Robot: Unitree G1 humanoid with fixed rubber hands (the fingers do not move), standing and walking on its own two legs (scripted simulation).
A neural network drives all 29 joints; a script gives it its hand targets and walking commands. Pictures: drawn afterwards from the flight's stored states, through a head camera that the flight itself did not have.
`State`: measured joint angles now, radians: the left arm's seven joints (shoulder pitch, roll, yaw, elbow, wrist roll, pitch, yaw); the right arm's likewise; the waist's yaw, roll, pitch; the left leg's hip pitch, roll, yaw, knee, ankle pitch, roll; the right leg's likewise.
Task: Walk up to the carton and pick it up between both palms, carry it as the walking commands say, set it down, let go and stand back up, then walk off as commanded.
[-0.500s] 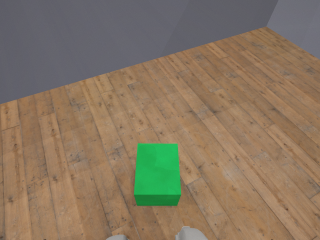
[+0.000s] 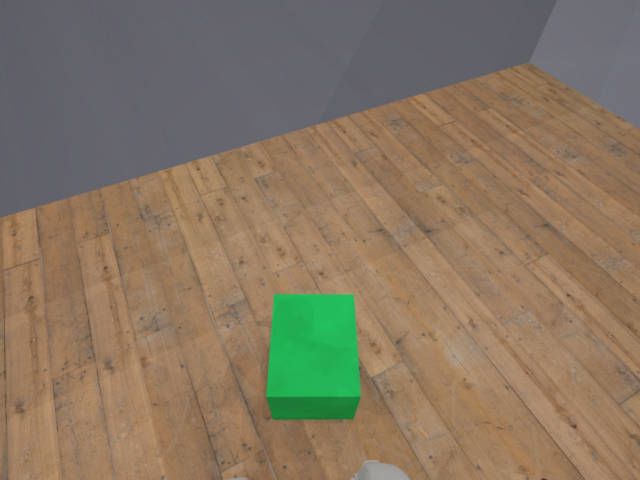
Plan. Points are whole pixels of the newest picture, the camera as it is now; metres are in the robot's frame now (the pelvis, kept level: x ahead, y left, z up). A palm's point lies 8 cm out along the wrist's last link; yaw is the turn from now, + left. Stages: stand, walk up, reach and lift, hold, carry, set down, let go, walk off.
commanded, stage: walk up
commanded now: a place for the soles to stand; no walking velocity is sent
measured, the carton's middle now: (313, 356) +0.51 +0.01 -0.63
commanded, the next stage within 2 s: reach and lift in 0.52 s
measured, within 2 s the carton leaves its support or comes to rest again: neither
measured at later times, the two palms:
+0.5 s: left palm out of the picture +0.08 +0.29 -0.10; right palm out of the picture +0.07 -0.32 -0.10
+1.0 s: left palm (116, 435) +0.19 +0.27 -0.11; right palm (514, 447) +0.18 -0.26 -0.11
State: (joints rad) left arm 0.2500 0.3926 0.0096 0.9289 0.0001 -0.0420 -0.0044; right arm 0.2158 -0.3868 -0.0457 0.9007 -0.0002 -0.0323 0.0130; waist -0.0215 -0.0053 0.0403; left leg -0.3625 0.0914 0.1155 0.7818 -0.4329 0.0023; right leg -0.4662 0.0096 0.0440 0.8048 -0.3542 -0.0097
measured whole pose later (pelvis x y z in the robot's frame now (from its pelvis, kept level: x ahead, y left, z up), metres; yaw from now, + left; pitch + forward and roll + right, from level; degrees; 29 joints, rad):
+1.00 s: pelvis +0.03 +0.01 -0.01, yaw +0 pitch +4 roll +1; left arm 0.08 0.26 0.10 0.59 0.05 0.15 -0.02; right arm 0.07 -0.29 -0.12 0.65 0.00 0.13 0.04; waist -0.01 -0.01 0.16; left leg -0.41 0.05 0.08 0.83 -0.49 -0.02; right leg -0.51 0.00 0.05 0.85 -0.41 0.02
